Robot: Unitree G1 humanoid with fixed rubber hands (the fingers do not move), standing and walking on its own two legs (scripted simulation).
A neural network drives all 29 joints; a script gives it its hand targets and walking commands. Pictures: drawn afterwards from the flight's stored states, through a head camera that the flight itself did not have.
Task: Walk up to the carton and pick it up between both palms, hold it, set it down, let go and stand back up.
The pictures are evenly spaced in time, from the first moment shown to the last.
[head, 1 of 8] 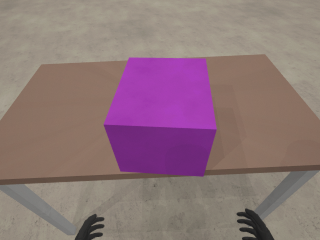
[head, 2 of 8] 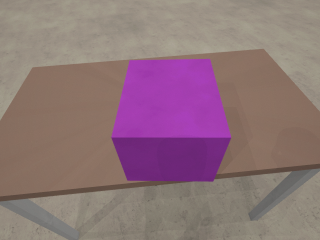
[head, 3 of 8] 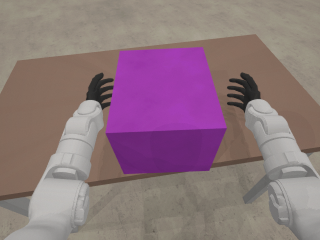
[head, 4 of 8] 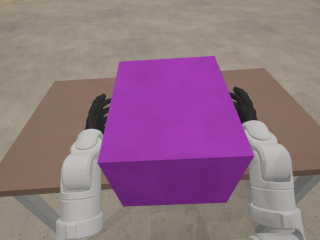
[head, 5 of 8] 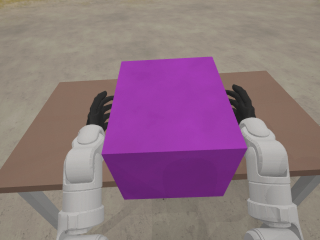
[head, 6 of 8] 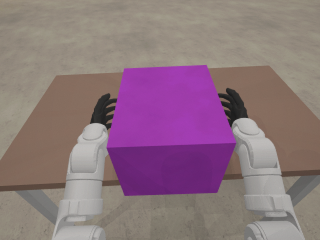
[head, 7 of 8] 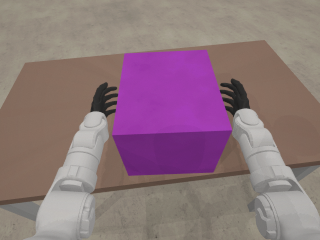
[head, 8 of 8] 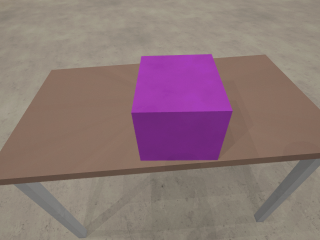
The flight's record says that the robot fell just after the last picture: no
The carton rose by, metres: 0.11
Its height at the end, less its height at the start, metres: +0.00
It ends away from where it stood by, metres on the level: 0.02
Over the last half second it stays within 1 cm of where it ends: yes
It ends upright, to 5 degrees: yes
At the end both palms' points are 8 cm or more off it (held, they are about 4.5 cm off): yes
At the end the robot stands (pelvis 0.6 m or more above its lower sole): yes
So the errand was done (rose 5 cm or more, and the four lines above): yes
